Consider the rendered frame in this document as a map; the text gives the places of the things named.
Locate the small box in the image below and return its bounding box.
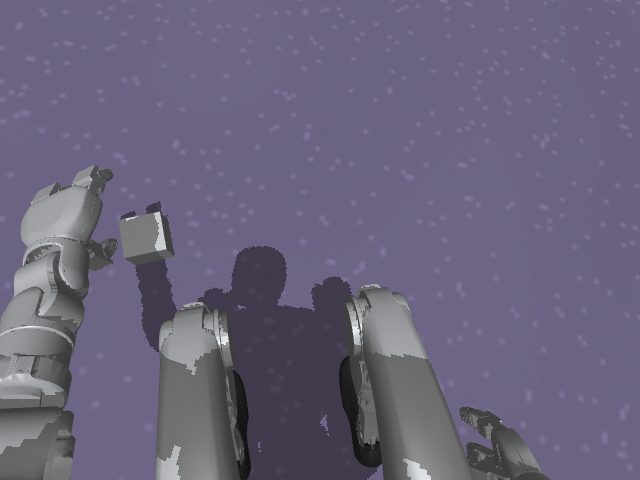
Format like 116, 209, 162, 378
118, 212, 174, 265

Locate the left robot arm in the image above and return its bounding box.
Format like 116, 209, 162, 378
0, 238, 90, 480

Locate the left robot foot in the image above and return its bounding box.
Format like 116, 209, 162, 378
233, 370, 251, 480

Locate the left robot hand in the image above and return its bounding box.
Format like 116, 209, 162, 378
21, 165, 118, 271

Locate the right robot hand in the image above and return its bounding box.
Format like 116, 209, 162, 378
459, 407, 543, 480

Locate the right robot foot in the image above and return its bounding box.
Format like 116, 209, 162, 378
339, 356, 382, 468

